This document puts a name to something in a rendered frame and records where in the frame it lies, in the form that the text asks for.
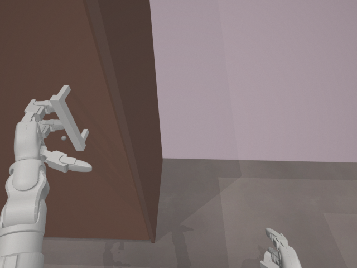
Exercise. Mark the left robot hand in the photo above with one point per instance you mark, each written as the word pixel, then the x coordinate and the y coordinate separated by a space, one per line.
pixel 29 136

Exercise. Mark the right robot hand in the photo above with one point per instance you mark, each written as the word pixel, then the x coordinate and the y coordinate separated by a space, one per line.
pixel 285 257

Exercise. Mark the wardrobe door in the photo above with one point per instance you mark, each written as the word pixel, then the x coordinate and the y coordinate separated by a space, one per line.
pixel 44 45

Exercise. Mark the handle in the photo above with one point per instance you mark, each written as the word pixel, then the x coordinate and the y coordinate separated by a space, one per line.
pixel 64 115

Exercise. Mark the left robot forearm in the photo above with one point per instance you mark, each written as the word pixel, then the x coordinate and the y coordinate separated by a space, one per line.
pixel 23 218

